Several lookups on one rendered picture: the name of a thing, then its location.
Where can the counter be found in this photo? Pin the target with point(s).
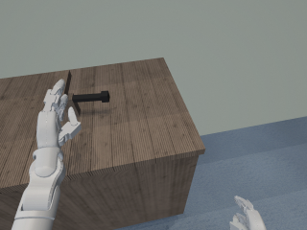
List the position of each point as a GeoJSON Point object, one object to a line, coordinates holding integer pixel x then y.
{"type": "Point", "coordinates": [133, 160]}

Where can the tap lever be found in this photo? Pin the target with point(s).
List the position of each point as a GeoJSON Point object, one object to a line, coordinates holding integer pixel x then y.
{"type": "Point", "coordinates": [103, 96]}

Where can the robot left hand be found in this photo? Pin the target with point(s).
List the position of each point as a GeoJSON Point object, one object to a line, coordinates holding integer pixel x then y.
{"type": "Point", "coordinates": [48, 120]}

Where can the robot right hand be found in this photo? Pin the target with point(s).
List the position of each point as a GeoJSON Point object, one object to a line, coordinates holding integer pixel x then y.
{"type": "Point", "coordinates": [252, 219]}

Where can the left robot forearm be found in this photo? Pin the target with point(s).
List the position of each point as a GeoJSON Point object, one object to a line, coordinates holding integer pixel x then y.
{"type": "Point", "coordinates": [39, 203]}

